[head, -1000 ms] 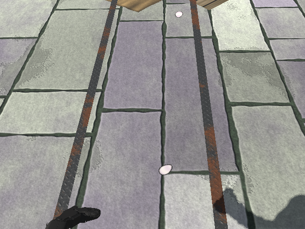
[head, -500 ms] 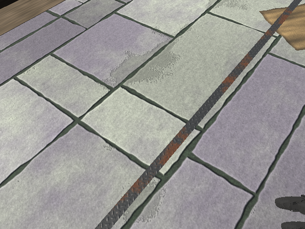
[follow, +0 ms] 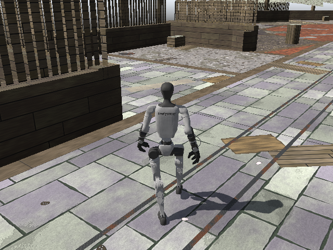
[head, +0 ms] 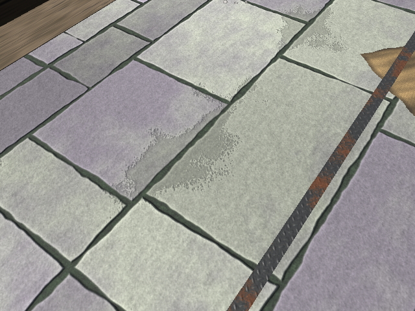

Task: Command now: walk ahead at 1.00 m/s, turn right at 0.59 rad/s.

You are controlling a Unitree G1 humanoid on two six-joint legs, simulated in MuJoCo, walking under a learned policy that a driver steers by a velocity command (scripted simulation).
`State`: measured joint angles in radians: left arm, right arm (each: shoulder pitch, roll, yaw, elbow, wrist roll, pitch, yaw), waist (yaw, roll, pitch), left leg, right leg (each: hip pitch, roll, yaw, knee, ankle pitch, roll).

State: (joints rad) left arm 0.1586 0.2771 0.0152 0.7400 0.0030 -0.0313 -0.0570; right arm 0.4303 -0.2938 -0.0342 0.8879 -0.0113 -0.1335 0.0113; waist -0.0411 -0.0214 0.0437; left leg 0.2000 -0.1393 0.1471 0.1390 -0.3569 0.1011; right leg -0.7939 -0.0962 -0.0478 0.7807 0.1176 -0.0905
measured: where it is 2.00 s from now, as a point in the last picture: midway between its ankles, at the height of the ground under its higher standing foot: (286, 170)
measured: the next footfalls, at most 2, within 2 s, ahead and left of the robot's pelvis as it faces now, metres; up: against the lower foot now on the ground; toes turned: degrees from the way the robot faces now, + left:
right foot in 0.10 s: +0.31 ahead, -0.07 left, +0.00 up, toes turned -9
left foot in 0.52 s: +0.76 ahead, -0.01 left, +0.00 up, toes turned -31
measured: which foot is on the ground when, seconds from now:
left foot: down 0.00-0.12, up 0.14-0.50, down 0.52-0.92, up 0.94-1.00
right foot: up 0.00-0.08, down 0.10-0.54, up 0.56-0.90, down 0.92-1.00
